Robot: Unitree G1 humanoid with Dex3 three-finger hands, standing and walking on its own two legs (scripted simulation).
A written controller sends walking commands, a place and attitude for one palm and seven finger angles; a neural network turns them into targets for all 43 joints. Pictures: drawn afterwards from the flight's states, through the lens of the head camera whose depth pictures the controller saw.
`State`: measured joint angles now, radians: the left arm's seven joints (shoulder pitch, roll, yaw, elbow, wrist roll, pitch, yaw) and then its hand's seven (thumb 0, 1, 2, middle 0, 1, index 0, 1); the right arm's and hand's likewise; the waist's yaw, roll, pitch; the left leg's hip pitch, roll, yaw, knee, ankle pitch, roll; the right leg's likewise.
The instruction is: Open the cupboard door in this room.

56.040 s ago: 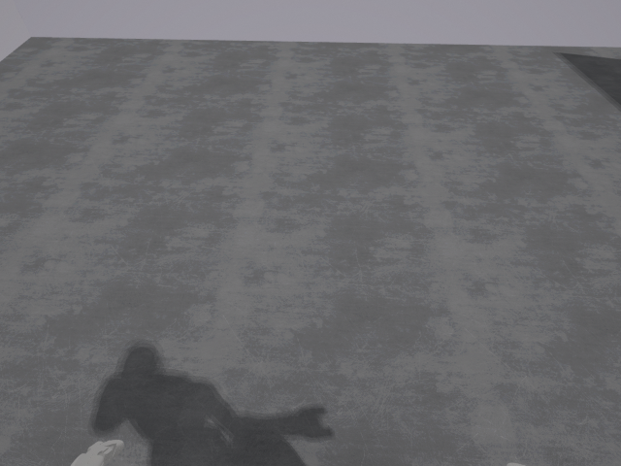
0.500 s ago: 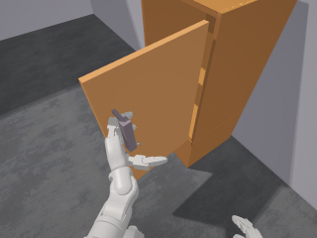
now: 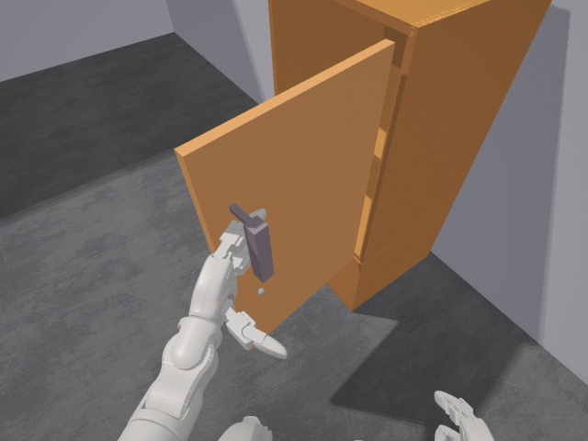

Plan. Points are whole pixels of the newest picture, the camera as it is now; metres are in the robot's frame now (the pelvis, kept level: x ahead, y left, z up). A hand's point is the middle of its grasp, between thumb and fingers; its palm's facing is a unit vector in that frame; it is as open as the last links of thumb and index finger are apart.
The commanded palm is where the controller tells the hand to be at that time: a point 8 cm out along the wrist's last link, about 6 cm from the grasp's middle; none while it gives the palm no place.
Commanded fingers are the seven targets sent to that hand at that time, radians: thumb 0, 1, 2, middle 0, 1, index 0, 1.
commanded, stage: slide the hand sideways off the handle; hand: left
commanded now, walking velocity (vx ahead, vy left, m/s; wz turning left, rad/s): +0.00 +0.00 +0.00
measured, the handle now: (250, 242) +0.38 +0.08 +0.06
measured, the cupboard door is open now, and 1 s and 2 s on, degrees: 98 98 98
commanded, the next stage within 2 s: draw the hand back to the body in 0.98 s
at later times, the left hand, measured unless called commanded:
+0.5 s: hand (237, 311) +0.28 +0.09 +0.05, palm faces -0.14 -0.99 -0.01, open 16.3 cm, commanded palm +0.26 +0.15 +0.05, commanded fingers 0.00 -0.50 0.30 -0.15 -0.30 -0.15 -0.30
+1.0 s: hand (188, 345) +0.23 +0.14 +0.05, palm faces -0.07 -1.00 -0.04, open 16.3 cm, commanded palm +0.22 +0.19 +0.05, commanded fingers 0.00 -0.50 0.30 -0.15 -0.30 -0.15 -0.30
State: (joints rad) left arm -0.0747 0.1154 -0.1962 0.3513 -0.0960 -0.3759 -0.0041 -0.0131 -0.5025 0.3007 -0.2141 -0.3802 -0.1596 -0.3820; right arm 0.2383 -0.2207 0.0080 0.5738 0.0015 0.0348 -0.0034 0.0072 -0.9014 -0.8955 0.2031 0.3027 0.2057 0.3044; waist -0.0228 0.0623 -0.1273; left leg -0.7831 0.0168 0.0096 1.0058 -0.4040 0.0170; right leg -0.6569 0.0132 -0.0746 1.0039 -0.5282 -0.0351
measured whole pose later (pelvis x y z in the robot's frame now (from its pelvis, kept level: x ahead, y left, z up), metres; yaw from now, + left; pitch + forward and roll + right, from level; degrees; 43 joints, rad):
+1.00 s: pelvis +0.01 -0.01 -0.01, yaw +0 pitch +12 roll -1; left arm 0.38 0.20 0.03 -0.03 -0.22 -0.39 -0.20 -0.01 -0.50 0.30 -0.15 -0.30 -0.16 -0.31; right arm 0.24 -0.25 0.01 0.48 0.02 -0.05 -0.03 0.01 -0.90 -0.90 0.20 0.30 0.21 0.30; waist 0.00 0.05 -0.14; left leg -0.84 0.03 -0.01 1.07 -0.45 0.00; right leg -0.70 0.02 -0.09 1.06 -0.57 -0.04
